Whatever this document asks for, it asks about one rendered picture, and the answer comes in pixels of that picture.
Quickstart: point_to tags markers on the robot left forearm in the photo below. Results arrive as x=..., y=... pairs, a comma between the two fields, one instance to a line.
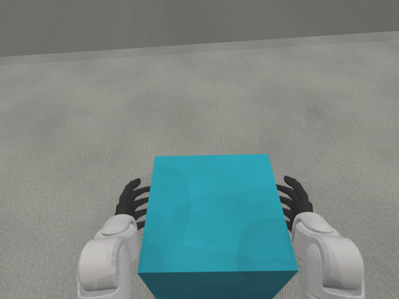
x=104, y=267

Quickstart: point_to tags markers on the robot right forearm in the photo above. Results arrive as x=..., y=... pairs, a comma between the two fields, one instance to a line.
x=334, y=265

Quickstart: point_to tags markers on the robot right hand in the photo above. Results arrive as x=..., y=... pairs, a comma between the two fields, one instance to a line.
x=298, y=203

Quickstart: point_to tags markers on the carton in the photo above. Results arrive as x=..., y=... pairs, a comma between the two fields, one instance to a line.
x=215, y=229

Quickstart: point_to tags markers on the robot left hand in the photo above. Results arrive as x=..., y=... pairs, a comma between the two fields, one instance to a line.
x=127, y=205

